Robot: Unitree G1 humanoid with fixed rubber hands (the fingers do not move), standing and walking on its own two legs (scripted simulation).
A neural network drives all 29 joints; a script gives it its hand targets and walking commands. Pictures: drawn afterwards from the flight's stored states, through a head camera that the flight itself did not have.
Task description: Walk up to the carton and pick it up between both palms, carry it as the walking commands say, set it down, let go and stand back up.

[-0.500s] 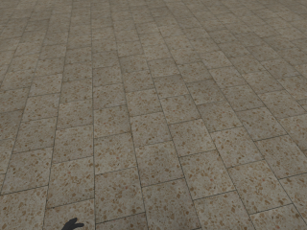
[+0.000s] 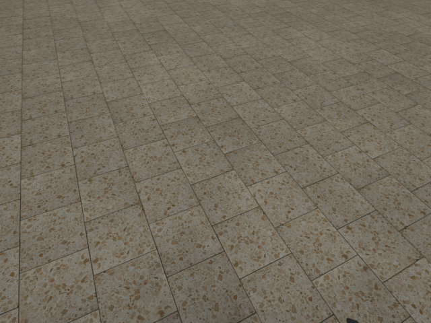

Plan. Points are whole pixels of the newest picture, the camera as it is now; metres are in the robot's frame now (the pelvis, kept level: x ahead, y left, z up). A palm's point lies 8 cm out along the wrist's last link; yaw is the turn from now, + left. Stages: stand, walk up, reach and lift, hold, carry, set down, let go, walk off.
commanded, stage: walk up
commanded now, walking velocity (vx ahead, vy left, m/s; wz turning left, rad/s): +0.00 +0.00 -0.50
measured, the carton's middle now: out of the picture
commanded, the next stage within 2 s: none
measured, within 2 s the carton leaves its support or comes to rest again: neither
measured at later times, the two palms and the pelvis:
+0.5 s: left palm out of the picture +0.15 +0.19 -0.09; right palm out of the picture -0.01 -0.33 -0.12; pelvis -0.02 -0.04 +0.01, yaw -17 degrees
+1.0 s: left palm (135, 310) +0.20 +0.17 -0.11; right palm out of the picture -0.09 -0.27 -0.08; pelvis -0.03 +0.01 +0.01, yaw -31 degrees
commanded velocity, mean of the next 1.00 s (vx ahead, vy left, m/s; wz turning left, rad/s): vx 0.00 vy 0.00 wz -0.50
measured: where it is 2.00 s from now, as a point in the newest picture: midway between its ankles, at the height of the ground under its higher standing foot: outside the picture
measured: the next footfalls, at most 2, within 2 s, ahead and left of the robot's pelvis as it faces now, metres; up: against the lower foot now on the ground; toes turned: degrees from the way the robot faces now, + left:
right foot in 0.32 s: +0.00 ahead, -0.15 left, +0.00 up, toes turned -18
left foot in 0.76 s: +0.06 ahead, +0.08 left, +0.00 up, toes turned -20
